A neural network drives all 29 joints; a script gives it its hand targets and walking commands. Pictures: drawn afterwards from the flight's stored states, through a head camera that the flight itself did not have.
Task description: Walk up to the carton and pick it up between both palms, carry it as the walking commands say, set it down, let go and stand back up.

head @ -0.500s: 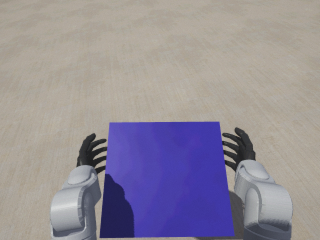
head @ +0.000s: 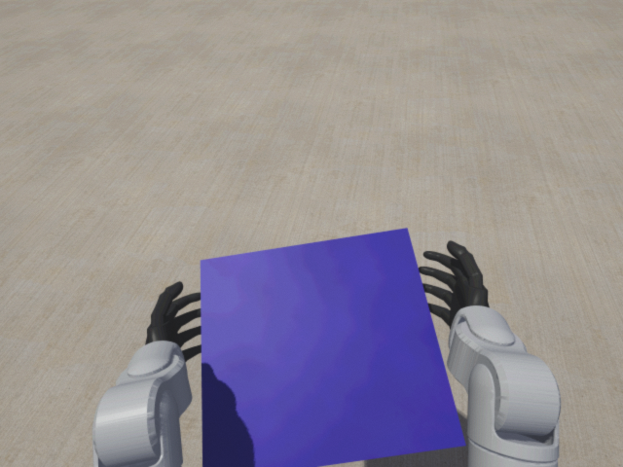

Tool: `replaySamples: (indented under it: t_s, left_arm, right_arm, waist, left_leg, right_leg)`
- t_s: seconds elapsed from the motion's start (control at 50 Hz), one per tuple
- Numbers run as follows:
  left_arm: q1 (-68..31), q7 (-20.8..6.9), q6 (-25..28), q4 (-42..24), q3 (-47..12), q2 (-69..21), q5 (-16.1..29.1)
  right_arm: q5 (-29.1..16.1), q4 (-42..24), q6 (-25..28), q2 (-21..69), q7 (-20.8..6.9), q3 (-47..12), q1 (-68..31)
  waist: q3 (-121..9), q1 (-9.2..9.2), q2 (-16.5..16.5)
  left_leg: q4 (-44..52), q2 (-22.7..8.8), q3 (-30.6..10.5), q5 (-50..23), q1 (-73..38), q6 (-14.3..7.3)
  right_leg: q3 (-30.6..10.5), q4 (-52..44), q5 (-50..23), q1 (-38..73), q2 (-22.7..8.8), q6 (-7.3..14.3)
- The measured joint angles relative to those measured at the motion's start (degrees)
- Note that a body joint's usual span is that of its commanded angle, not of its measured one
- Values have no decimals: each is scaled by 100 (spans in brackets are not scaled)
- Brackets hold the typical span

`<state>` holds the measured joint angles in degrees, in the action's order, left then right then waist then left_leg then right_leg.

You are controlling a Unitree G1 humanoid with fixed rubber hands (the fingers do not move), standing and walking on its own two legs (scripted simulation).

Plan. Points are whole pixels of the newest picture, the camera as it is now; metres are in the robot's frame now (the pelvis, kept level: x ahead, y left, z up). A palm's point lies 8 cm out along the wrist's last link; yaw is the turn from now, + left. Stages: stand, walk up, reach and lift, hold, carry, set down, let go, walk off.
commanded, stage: carry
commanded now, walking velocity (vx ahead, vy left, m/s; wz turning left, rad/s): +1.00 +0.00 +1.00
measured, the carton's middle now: (321, 352) +0.29 -0.02 -0.01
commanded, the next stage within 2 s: none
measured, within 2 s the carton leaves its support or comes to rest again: neither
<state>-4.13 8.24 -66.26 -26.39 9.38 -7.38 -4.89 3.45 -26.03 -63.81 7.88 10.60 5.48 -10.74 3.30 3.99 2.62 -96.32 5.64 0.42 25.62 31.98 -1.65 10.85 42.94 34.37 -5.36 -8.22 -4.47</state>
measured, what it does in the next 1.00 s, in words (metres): walks ahead, turning left: left foot, then right foot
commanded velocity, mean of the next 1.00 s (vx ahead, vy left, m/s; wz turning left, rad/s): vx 0.66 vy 0.00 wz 0.66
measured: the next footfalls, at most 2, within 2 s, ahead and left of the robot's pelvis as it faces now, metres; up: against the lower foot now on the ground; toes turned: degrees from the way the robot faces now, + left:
left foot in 0.18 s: +0.29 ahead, +0.03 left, +0.00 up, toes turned +20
right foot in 0.38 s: +0.49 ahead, -0.23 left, +0.00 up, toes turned +18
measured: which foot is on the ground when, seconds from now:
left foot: up 0.00-0.16, down 0.18-0.40, up 0.42-0.80, down 0.82-1.00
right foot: down 0.00-0.18, up 0.20-0.36, down 0.38-0.84, up 0.86-1.00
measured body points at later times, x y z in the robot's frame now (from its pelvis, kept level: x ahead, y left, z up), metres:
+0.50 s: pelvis +0.37 -0.10 +0.00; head +0.40 -0.12 +0.45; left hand +0.54 +0.16 +0.07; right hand +0.69 -0.14 +0.08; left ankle +0.25 -0.04 -0.63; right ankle +0.45 -0.24 -0.71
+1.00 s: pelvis +0.61 +0.12 +0.00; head +0.62 +0.15 +0.45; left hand +0.70 +0.42 +0.05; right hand +0.93 +0.18 +0.10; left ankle +0.50 +0.09 -0.71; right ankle +0.61 -0.04 -0.60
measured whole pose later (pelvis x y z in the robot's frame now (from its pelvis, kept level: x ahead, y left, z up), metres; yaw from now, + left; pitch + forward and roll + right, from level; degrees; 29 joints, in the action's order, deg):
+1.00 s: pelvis +0.61 +0.12 +0.00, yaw +40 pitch +2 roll +0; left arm -3.9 11.0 -69.0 -28.0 9.2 -7.3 -3.7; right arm 4.3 -24.9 -65.5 7.9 10.9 4.7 -10.1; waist 1.1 1.7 2.7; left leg -39.2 5.9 2.8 29.9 11.4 -7.1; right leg 2.0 81.3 32.5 -29.0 -1.1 -9.2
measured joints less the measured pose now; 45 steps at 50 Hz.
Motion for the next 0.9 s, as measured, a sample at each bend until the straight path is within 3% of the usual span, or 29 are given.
replaySamples:
  t_s: [0.06,0.1,0.12,0.14,0.16,0.18,0.2,0.22,0.24,0.26,0.28,0.32,0.38,0.4,0.42,0.48,0.56,0.7,0.78,0.82,0.84,0.86,0.9]
  left_arm:
    - [1,18,-82,-91,-1,0,-5]
    - [5,35,-206,-150,-2,-1,-5]
    - [3,37,-271,-150,-2,-2,-2]
    - [3,38,-320,-148,-4,-4,0]
    - [2,53,-347,-180,-8,-5,3]
    - [-3,89,-345,-256,-8,4,6]
    - [-51,124,-288,-284,9,11,-14]
    - [-53,148,-228,-245,11,11,-33]
    - [-45,152,-200,-134,10,13,-12]
    - [-15,150,-193,-17,9,15,61]
    - [12,138,-208,105,10,15,137]
    - [41,82,-271,284,10,15,167]
    - [60,27,-232,117,12,11,-14]
    - [63,18,-147,92,8,6,-27]
    - [59,6,-59,146,5,1,6]
    - [63,-9,7,375,-18,2,78]
    - [61,59,-139,97,-18,0,69]
    - [62,151,-287,-297,-18,1,19]
    - [58,165,-383,-236,-19,1,20]
    - [36,194,-417,-248,-21,3,39]
    - [17,219,-414,-187,-21,2,42]
    - [5,229,-381,-92,-21,8,55]
    - [18,244,-343,-60,-21,10,77]
  right_arm:
    - [4,-1,-29,5,-3,1,-38]
    - [5,-4,-107,4,-3,2,-38]
    - [12,-7,-161,2,4,4,-28]
    - [15,-11,-210,-1,19,5,-26]
    - [14,-16,-233,2,30,6,-53]
    - [16,-11,-251,26,54,7,-175]
    - [15,4,-213,53,72,4,-281]
    - [18,46,-186,64,75,4,-318]
    - [47,68,-213,63,77,5,-286]
    - [67,67,-263,51,91,4,-205]
    - [74,67,-303,28,102,3,-77]
    - [67,67,-365,-10,87,0,176]
    - [39,64,-292,-19,24,-76,169]
    - [42,65,-212,-22,19,-84,147]
    - [75,67,-154,-24,21,-82,147]
    - [231,72,-233,-23,21,-84,175]
    - [183,64,-165,-26,-37,-86,169]
    - [85,54,-113,-11,-68,-84,59]
    - [86,49,-271,-14,-26,-83,54]
    - [87,49,-276,-12,-5,-83,58]
    - [87,88,-273,-13,13,-83,66]
    - [88,114,-290,-9,50,-79,58]
    - [86,116,-301,-5,71,-79,55]
  waist:
    - [-60,-178,76]
    - [-152,-233,74]
    - [-285,-212,81]
    - [-416,-142,102]
    - [-429,3,100]
    - [-398,137,-98]
    - [-260,176,-147]
    - [-123,131,-108]
    - [7,115,-81]
    - [113,150,-119]
    - [165,197,-186]
    - [170,190,-302]
    - [-14,-71,-258]
    - [-39,-106,-285]
    - [-36,-67,-357]
    - [-36,39,-425]
    - [-63,42,-389]
    - [-101,-58,-388]
    - [-214,-174,-412]
    - [-282,-152,-333]
    - [-253,-129,-92]
    - [-233,-126,43]
    - [-225,-189,23]
  left_leg:
    - [705,-1,7,-419,303,-66]
    - [1725,-1,111,-540,320,-135]
    - [2553,0,291,-576,295,-142]
    - [3638,3,673,-612,156,-141]
    - [4900,18,1253,-730,-208,-158]
    - [5944,20,1567,-1330,-552,-519]
    - [5913,28,1548,-1548,-593,-957]
    - [5626,71,1534,-1185,-597,-1107]
    - [5417,139,1496,-895,-667,-1059]
    - [5322,198,1365,-722,-807,-934]
    - [5320,243,1160,-622,-981,-813]
    - [5508,245,716,-544,-1371,-547]
    - [5588,82,416,-303,-1572,-255]
    - [5412,-18,287,-107,-1575,-240]
    - [5090,-124,182,18,-1535,-256]
    - [3199,-160,174,-3,-1126,-261]
    - [1876,-164,164,-353,-851,-261]
    - [2299,-276,156,-577,-556,-261]
    - [3831,-286,185,-577,-501,-260]
    - [4885,-241,376,-250,-706,-251]
    - [4977,-35,462,36,-916,-304]
    - [4938,98,462,44,-1015,-397]
    - [4800,53,371,293,-1138,-532]
  right_leg:
    - [308,-804,0,819,133,0]
    - [483,-1267,-3,1301,217,-76]
    - [603,-1423,-2,1447,238,-280]
    - [764,-1441,-2,1546,229,-644]
    - [987,-959,-30,1536,167,-1157]
    - [957,828,-957,979,135,-1380]
    - [448,3106,-922,150,153,-1368]
    - [-284,5091,-514,-677,285,-1280]
    - [-925,6367,-306,-1320,422,-1190]
    - [-1409,6834,-264,-1781,510,-1118]
    - [-1752,6619,-250,-2121,503,-1025]
    - [-2060,4510,-232,-2389,196,-922]
    - [-2056,564,-480,-2349,-253,-911]
    - [-1887,114,-1363,-2250,-250,-907]
    - [-1664,114,-1905,-2125,-203,-816]
    - [-949,187,-1371,-1601,-306,-332]
    - [-332,-498,-1156,-756,-357,-172]
    - [506,-1472,-851,624,-398,-275]
    - [739,-1651,-568,1179,-432,-458]
    - [761,-1096,-330,1184,-588,-467]
    - [683,-390,-343,1061,-892,-466]
    - [347,636,-706,716,-998,-466]
    - [-632,3030,-610,-349,-361,-467]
